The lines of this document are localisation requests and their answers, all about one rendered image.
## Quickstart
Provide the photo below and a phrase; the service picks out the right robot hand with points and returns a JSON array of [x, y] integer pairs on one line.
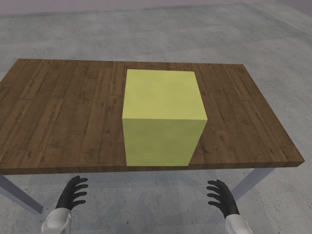
[[227, 203]]

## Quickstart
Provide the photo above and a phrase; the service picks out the table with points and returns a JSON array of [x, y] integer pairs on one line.
[[65, 116]]

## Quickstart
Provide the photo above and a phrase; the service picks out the left robot hand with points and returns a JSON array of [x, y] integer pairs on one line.
[[67, 197]]

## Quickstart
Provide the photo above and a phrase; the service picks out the robot right forearm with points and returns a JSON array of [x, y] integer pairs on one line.
[[237, 224]]

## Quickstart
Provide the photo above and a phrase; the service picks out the carton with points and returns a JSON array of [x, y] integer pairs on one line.
[[163, 117]]

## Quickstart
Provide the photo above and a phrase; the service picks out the robot left forearm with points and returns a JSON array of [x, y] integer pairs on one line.
[[58, 222]]

